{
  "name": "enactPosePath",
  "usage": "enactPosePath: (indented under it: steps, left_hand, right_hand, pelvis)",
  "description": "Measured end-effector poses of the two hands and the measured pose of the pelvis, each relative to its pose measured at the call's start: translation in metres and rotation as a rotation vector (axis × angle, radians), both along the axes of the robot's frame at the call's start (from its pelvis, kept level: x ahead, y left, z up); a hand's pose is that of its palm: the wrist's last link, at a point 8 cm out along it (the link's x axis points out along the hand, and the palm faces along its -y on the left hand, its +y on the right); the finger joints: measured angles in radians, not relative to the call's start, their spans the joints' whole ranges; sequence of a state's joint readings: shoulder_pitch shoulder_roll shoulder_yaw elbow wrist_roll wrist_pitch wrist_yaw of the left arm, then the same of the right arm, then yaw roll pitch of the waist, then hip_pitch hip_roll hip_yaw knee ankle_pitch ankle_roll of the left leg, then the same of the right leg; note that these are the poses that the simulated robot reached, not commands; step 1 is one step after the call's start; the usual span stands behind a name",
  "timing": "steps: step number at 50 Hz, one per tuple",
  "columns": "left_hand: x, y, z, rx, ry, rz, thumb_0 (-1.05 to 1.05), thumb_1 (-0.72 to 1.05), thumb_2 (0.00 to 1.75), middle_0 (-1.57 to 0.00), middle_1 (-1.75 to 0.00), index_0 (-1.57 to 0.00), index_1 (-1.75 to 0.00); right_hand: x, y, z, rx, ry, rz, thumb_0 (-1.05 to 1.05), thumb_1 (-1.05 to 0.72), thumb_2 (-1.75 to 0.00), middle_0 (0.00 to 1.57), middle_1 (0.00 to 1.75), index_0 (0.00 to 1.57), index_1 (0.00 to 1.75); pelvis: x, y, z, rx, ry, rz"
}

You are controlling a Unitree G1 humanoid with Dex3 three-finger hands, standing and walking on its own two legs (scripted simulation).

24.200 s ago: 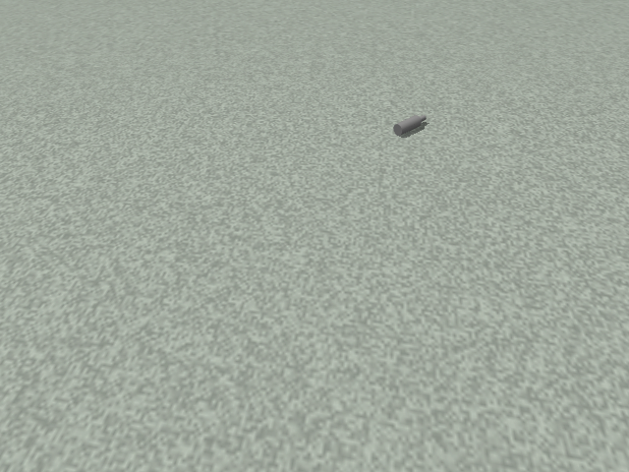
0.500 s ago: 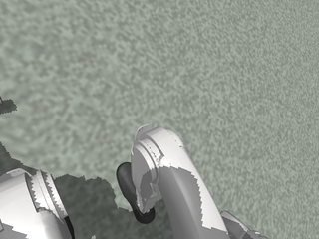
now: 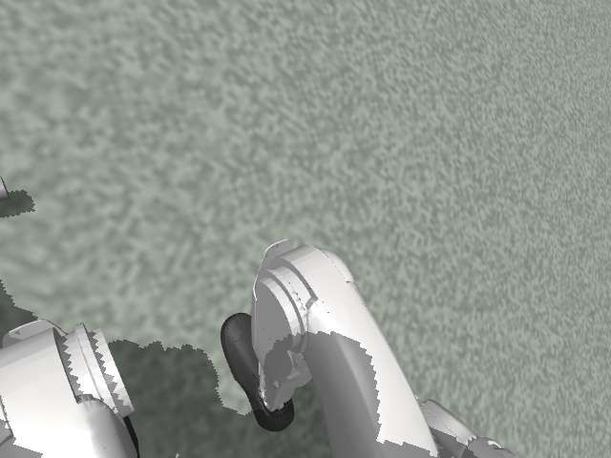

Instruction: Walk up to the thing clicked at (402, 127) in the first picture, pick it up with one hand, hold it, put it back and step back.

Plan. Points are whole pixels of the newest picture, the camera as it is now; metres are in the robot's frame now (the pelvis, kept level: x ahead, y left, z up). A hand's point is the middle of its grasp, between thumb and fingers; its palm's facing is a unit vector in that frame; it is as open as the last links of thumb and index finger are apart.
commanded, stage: close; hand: left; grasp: from above
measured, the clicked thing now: out of the picture +0.46 +0.31 -0.27
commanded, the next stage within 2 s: settle in 0.70 s
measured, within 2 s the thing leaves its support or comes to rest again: leaves its support in 1.08 s
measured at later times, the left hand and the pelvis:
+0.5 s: hand out of the picture +0.43 +0.33 -0.25, palm faces -0.46 -0.15 -0.87, open 9.4 cm; pelvis +0.00 +0.00 +0.00, yaw +0 degrees
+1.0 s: hand out of the picture +0.44 +0.34 -0.25, palm faces -0.46 -0.14 -0.88, open 9.3 cm; pelvis +0.00 +0.00 +0.00, yaw +0 degrees
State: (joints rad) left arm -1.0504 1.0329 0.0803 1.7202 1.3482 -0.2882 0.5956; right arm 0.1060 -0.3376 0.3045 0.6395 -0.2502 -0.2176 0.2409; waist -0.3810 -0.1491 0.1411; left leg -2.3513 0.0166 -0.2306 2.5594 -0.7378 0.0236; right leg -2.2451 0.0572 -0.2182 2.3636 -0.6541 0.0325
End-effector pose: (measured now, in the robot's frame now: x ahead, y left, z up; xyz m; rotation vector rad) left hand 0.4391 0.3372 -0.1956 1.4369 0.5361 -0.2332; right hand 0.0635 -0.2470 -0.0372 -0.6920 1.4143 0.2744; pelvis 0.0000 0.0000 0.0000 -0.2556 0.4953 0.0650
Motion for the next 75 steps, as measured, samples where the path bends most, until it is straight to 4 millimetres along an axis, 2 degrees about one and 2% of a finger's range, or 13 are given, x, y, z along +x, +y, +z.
enactPosePath:
  steps: [14,31,52,58,64,75]
  left_hand:
    - [0.003,0.0,0.002,-0.001,0.002,0.011,0.0,0.13,0.5,-0.61,-0.66,-0.63,-0.62]
    - [0.002,0.001,0.004,-0.006,0.004,-0.001,0.01,0.14,0.38,-0.7,-0.53,-0.72,-0.49]
    - [0.004,0.004,0.007,0.004,-0.005,0.019,0.01,0.11,0.32,-0.79,-0.43,-0.82,-0.39]
    - [0.008,0.014,0.021,0.02,-0.043,0.032,0.01,0.11,0.3,-0.81,-0.4,-0.84,-0.35]
    - [0.008,0.022,0.046,0.039,-0.053,0.039,0.01,0.11,0.28,-0.83,-0.37,-0.85,-0.33]
    - [0.001,0.013,0.096,0.046,-0.01,-0.006,0.01,0.12,0.25,-0.85,-0.33,-0.88,-0.28]
  right_hand:
    - [0.005,0.001,-0.006,0.032,-0.001,0.0,0.0,-0.91,-0.9,0.2,0.3,0.2,0.3]
    - [-0.004,-0.001,-0.001,-0.005,0.005,-0.018,0.0,-0.9,-0.9,0.2,0.3,0.2,0.3]
    - [0.0,0.0,-0.002,0.003,-0.008,-0.007,0.0,-0.91,-0.9,0.2,0.3,0.21,0.3]
    - [0.001,-0.005,-0.002,-0.006,-0.011,-0.034,0.0,-0.91,-0.9,0.21,0.3,0.21,0.3]
    - [0.006,-0.011,-0.003,-0.001,-0.018,-0.077,0.01,-0.91,-0.9,0.21,0.3,0.21,0.3]
    - [0.024,-0.018,-0.008,0.032,-0.068,-0.127,0.01,-0.92,-0.91,0.2,0.3,0.2,0.3]
  pelvis:
    - [0.002,-0.001,0.001,0.001,0.005,-0.001]
    - [-0.001,0.0,0.001,0.001,-0.002,-0.004]
    - [-0.001,-0.001,0.001,0.002,0.0,-0.003]
    - [0.001,-0.001,0.002,0.001,0.017,0.001]
    - [0.004,-0.001,0.007,0.007,0.05,0.011]
    - [0.0,-0.004,0.022,0.041,0.076,0.036]
